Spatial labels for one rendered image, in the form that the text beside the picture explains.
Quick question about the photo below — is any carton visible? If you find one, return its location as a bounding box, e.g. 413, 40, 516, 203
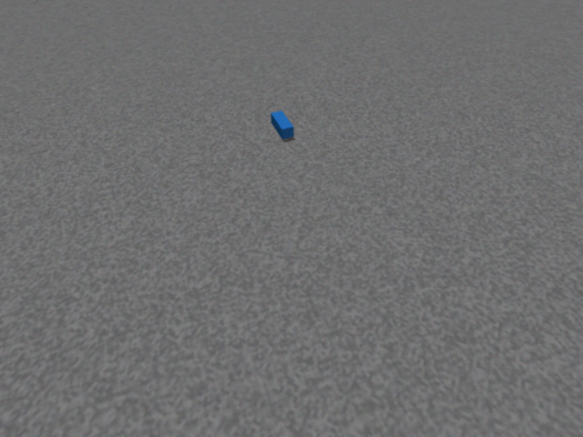
271, 111, 293, 139

